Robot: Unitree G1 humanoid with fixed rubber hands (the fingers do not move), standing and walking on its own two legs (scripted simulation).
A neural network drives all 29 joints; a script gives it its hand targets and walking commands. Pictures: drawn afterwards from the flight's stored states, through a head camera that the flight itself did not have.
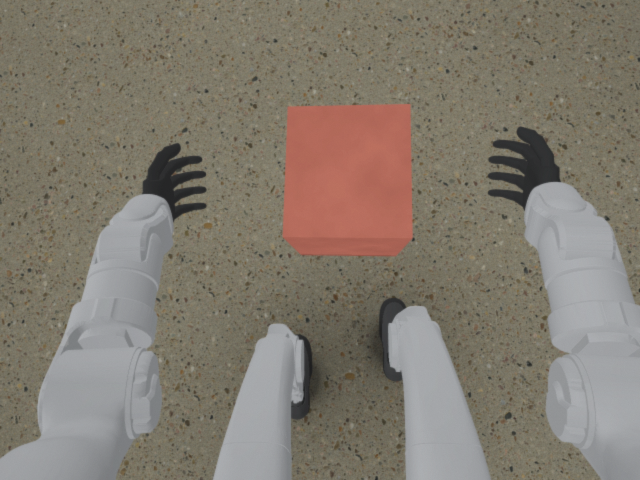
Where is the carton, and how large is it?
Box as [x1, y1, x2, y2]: [283, 104, 412, 255]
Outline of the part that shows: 409,104 288,106 283,237 300,254 396,255 412,237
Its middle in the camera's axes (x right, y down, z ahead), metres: +0.07 -0.12 +0.92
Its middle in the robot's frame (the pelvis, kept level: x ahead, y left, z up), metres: +0.56 -0.02 -0.52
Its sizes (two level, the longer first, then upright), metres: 0.280 0.255 0.288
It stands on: the floor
